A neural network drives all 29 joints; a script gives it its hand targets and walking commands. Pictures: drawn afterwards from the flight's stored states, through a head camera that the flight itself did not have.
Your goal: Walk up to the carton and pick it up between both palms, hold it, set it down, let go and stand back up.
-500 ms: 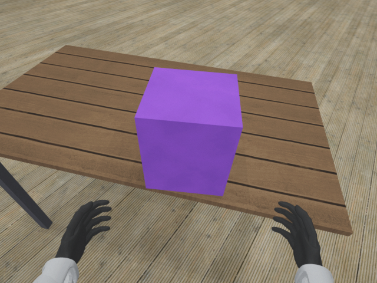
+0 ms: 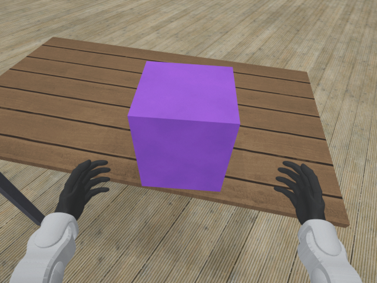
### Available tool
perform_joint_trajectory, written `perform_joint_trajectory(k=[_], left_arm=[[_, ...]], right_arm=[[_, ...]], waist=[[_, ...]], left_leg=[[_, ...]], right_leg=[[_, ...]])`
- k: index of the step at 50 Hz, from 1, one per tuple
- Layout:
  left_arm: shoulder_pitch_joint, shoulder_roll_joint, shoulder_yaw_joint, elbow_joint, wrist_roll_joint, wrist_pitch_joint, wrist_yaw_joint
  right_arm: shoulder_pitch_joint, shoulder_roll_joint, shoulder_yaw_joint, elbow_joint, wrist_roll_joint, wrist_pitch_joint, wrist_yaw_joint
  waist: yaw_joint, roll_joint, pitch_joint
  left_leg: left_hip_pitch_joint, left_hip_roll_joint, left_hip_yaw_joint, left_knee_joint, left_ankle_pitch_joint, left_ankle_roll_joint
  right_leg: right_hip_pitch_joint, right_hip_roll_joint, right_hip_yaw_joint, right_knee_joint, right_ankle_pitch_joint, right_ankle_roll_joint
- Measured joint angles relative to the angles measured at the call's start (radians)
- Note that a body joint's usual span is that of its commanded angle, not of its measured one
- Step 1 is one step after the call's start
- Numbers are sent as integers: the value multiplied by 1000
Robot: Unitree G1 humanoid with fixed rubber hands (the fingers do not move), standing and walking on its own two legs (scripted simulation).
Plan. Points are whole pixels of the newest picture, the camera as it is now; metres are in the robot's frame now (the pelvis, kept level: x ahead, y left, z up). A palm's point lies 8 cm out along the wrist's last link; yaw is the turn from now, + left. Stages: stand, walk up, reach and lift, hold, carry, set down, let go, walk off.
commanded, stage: reach and lift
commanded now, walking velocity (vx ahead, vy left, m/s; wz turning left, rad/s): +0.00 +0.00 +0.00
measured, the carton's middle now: (185, 129) +0.47 +0.03 +0.06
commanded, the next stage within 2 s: none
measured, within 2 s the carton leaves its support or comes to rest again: neither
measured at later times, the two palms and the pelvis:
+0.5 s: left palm (81, 151) +0.33 +0.22 +0.13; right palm (303, 166) +0.31 -0.20 +0.12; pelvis -0.02 -0.01 +0.00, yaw +0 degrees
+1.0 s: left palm (85, 115) +0.38 +0.22 +0.17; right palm (307, 133) +0.36 -0.21 +0.16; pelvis -0.02 -0.01 +0.00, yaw +1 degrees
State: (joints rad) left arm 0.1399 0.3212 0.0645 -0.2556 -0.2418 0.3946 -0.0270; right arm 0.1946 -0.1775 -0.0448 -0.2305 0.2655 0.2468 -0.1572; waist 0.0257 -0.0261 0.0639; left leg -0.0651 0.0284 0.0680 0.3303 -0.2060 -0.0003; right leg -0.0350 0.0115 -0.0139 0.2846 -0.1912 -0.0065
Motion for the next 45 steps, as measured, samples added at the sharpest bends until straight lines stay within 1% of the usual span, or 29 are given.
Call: perform_joint_trajectory(k=[5,15,21,25,30,35,39,45], left_arm=[[-93,4,20,20,-2,56,3],[-295,10,56,149,-5,144,3],[-428,21,87,256,10,183,-3],[-495,32,100,294,13,196,0],[-579,47,115,347,19,224,-4],[-622,67,129,343,30,262,-12],[-660,75,132,368,37,275,-11],[-739,85,116,469,34,265,-6]], right_arm=[[-88,-22,-7,29,15,43,0],[-282,-39,0,131,47,109,-7],[-417,-41,6,250,65,141,-23],[-483,-48,12,283,75,145,-36],[-576,-64,21,342,99,157,-38],[-635,-86,40,376,133,166,-56],[-674,-104,47,425,160,169,-52],[-741,-116,42,520,171,166,-40]], waist=[[-8,5,0],[-22,1,-13],[-36,-8,-17],[-40,-9,-25],[-51,-7,-31],[-67,-11,-36],[-75,-13,-50],[-87,-18,-62]], left_leg=[[-18,0,-3,-2,11,0],[-55,2,-4,-4,29,-4],[-78,4,-9,3,34,-8],[-98,7,-10,13,31,-9],[-108,7,-17,20,28,-10],[-110,7,-24,17,27,-11],[-121,8,-28,24,24,-11],[-143,9,-35,38,23,-9]], right_leg=[[-19,1,1,1,9,-1],[-67,5,6,18,19,-6],[-93,8,5,33,19,-10],[-112,11,5,40,17,-12],[-118,11,1,41,15,-12],[-112,12,-4,28,19,-12],[-117,14,-6,23,21,-12],[-131,16,-10,23,26,-11]])
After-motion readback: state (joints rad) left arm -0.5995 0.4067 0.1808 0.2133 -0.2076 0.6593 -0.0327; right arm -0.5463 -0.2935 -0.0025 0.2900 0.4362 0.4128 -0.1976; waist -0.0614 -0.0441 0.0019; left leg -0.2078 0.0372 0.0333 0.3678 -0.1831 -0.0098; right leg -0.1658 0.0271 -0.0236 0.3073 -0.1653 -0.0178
